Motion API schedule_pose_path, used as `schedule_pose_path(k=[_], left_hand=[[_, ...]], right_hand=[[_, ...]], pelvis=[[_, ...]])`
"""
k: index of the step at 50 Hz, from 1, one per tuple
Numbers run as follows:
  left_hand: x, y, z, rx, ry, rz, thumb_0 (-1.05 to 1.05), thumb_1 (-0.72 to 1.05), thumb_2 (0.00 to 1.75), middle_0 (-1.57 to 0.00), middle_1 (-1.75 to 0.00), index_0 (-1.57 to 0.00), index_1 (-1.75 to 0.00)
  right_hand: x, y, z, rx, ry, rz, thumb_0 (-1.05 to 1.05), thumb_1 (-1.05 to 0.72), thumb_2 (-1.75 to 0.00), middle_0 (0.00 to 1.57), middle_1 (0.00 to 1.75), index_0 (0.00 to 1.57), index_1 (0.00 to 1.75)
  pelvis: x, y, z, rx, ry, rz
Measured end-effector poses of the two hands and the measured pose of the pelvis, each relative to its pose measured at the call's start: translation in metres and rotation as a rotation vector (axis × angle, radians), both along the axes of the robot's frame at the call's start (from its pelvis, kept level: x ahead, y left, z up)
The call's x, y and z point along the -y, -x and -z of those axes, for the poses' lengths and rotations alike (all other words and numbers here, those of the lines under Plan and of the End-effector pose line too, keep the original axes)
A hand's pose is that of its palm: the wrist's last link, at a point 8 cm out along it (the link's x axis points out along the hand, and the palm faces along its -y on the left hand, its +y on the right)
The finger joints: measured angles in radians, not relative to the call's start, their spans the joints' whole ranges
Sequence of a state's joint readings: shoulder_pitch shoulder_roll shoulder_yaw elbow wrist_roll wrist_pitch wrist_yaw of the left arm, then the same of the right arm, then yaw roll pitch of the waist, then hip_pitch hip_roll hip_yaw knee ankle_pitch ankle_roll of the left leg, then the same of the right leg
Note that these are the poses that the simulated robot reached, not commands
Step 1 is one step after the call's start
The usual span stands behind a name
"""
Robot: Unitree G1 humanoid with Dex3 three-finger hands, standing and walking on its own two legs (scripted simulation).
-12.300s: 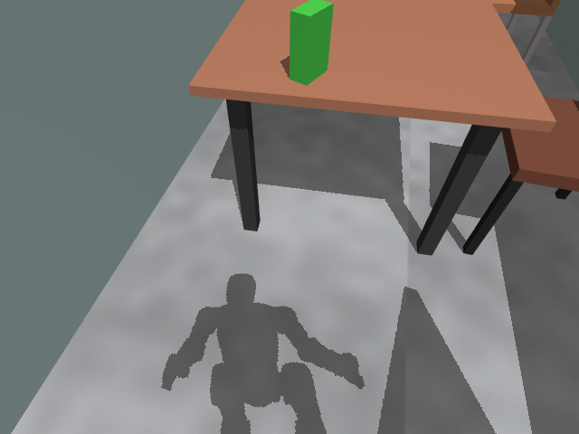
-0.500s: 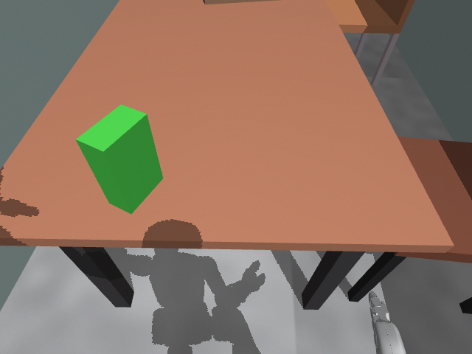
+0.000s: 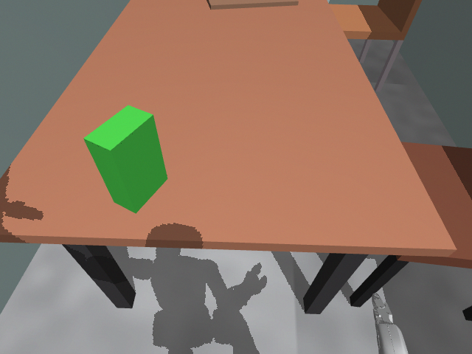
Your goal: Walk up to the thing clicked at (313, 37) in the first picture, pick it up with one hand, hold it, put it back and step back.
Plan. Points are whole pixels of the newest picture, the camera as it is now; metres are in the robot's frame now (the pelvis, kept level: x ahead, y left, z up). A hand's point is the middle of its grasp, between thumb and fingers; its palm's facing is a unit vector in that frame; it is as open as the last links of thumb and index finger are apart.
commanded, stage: go down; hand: left
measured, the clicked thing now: (132, 161) +0.47 +0.21 +0.06
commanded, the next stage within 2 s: approach in 0.08 s
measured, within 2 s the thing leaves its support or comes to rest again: neither
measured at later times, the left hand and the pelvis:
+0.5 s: hand out of the picture +0.36 +0.36 +0.18, palm faces +0.19 -0.98 +0.02, open 17.7 cm; pelvis +0.00 +0.00 +0.00, yaw +0 degrees
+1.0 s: hand (101, 166) +0.41 +0.24 +0.10, palm faces +0.23 -0.97 +0.03, open 17.8 cm; pelvis -0.01 +0.00 -0.02, yaw -2 degrees
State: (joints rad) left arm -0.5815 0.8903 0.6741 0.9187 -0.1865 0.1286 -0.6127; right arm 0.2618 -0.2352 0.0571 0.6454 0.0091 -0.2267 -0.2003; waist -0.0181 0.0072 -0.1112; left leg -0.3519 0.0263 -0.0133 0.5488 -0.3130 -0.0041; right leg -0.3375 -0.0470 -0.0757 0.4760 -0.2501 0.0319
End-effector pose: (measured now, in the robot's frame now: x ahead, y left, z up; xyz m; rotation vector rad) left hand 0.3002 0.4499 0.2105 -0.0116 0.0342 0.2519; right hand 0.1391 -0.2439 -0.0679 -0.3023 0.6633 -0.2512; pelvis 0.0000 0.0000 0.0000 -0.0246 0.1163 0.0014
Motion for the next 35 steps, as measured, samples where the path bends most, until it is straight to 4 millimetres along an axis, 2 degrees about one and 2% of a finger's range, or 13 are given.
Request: schedule_pose_path(k=[14,18,23,28,35], left_hand=[[0.004,-0.002,-0.006,0.006,-0.001,0.000,-0.02,-0.56,0.04,-0.06,-0.03,-0.03,-0.05],[0.009,-0.006,-0.001,-0.017,-0.005,0.001,-0.02,-0.56,0.03,-0.07,-0.03,-0.04,-0.06],[0.029,-0.019,0.021,-0.045,0.011,0.035,-0.02,-0.59,0.02,-0.08,-0.03,-0.05,-0.07],[0.064,-0.041,0.049,-0.033,0.039,0.084,-0.02,-0.60,0.01,-0.08,-0.03,-0.05,-0.06],[0.110,-0.068,0.104,-0.051,0.088,0.087,-0.02,-0.61,0.00,-0.07,-0.02,-0.05,-0.04]], right_hand=[[-0.002,0.002,-0.001,0.014,-0.008,0.003,-0.01,0.48,-0.06,0.06,0.05,0.06,0.05],[-0.006,0.002,0.002,0.006,-0.020,-0.011,-0.01,0.48,-0.06,0.06,0.05,0.06,0.05],[-0.015,0.001,0.005,0.000,-0.043,-0.039,-0.01,0.48,-0.06,0.06,0.05,0.06,0.05],[-0.020,0.002,0.002,0.018,-0.064,-0.055,-0.01,0.48,-0.05,0.06,0.05,0.06,0.05],[-0.008,0.015,-0.004,0.035,-0.068,-0.024,-0.01,0.48,-0.05,0.06,0.05,0.06,0.05]], pelvis=[[-0.002,0.000,0.000,0.005,0.000,0.006],[-0.001,0.001,0.000,0.006,-0.001,0.003],[-0.001,0.003,0.001,0.000,-0.003,-0.001],[0.000,0.006,0.002,-0.002,-0.003,0.000],[0.001,0.012,0.007,-0.021,-0.003,0.021]])
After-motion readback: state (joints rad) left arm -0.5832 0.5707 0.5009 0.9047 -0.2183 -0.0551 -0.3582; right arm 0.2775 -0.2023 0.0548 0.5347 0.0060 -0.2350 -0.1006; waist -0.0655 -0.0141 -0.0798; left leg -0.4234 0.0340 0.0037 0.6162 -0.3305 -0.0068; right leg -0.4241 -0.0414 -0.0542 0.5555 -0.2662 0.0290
